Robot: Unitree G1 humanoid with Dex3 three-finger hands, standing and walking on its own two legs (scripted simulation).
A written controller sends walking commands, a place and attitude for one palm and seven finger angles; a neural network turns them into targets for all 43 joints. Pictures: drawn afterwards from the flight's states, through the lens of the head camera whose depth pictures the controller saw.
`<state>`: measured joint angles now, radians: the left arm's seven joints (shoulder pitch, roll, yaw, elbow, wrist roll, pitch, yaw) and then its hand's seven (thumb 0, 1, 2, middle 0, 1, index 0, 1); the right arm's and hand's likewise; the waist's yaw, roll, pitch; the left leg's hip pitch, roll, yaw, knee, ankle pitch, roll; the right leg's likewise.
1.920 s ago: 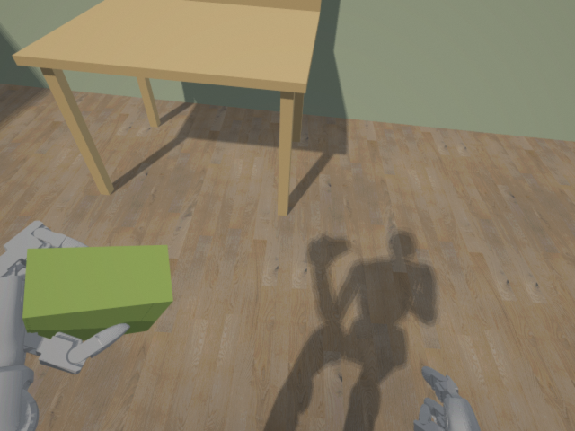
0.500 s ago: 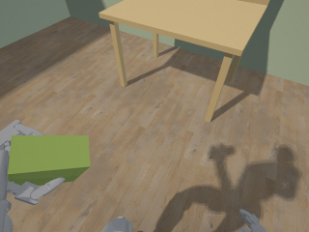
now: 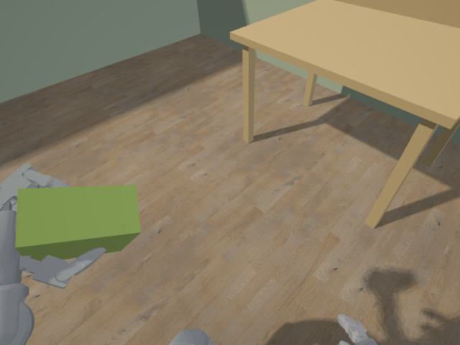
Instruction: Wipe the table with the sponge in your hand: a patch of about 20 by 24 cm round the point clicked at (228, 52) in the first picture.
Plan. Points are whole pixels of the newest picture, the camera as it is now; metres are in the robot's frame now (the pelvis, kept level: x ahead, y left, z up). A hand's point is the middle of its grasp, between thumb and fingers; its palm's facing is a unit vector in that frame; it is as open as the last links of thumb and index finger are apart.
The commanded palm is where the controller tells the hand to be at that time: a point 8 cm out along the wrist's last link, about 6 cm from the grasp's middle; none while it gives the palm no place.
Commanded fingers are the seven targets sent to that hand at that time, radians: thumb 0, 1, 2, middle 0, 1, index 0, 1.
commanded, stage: walk to a spot facing it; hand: left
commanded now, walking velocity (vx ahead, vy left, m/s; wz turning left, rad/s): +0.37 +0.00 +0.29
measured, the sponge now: (96, 224) +0.22 +0.20 +0.17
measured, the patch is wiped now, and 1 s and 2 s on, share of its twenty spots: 0.00 0.00 0.00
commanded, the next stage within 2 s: none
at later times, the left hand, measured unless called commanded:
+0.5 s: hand (75, 159) +0.31 +0.27 +0.20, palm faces +0.47 -0.79 -0.39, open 10.3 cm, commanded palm +0.24 +0.30 +0.20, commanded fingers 0.00 0.10 1.30 -1.20 -1.60 -1.20 -1.60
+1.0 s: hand (131, 123) +0.41 +0.23 +0.19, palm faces +0.48 -0.74 -0.48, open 10.3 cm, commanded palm +0.34 +0.27 +0.20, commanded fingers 0.00 0.10 1.30 -1.20 -1.60 -1.20 -1.60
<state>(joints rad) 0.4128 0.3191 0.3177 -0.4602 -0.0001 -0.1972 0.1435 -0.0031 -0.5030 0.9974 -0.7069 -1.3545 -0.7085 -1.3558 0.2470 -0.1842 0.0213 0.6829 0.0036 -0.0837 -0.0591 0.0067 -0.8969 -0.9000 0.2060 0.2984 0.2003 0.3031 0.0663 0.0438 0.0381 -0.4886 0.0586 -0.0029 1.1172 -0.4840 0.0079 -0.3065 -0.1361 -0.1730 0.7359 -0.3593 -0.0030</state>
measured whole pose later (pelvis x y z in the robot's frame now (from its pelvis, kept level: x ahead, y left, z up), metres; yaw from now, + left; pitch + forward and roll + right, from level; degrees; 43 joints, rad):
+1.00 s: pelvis +0.24 -0.03 +0.02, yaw +12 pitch -1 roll +1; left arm 0.50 0.38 0.34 -0.54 -0.01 -0.21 0.13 0.00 -0.51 1.00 -0.71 -1.35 -0.71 -1.35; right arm 0.17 -0.25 -0.04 0.63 0.00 -0.04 -0.06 0.01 -0.90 -0.90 0.20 0.30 0.20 0.30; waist -0.03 0.01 0.08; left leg -0.55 0.09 0.06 1.12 -0.33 -0.02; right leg -0.21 -0.09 -0.24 0.53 -0.30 -0.03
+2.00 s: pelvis +0.52 +0.02 +0.00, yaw +28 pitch -1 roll +2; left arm 0.52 0.45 0.44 -0.67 -0.03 -0.23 0.20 0.00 -0.51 1.00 -0.71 -1.36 -0.71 -1.36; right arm 0.19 -0.25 -0.08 0.53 0.00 -0.04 -0.07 0.01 -0.90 -0.90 0.20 0.30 0.19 0.30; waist -0.02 -0.04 0.11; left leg -0.40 0.04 0.20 0.62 -0.15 0.05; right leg -0.27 -0.19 -0.22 0.97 -0.52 0.03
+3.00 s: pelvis +0.60 -0.06 +0.01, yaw +15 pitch -1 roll +0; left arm 0.43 0.40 0.35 -0.50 -0.01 -0.16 0.13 0.00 -0.52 1.02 -0.69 -1.37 -0.70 -1.37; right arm 0.25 -0.14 0.04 0.55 0.01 -0.05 0.00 0.01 -0.90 -0.90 0.20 0.30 0.20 0.30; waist 0.02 0.04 0.11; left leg -0.21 0.20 0.25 0.60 -0.35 -0.07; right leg -0.33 -0.02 -0.12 0.66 -0.32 0.05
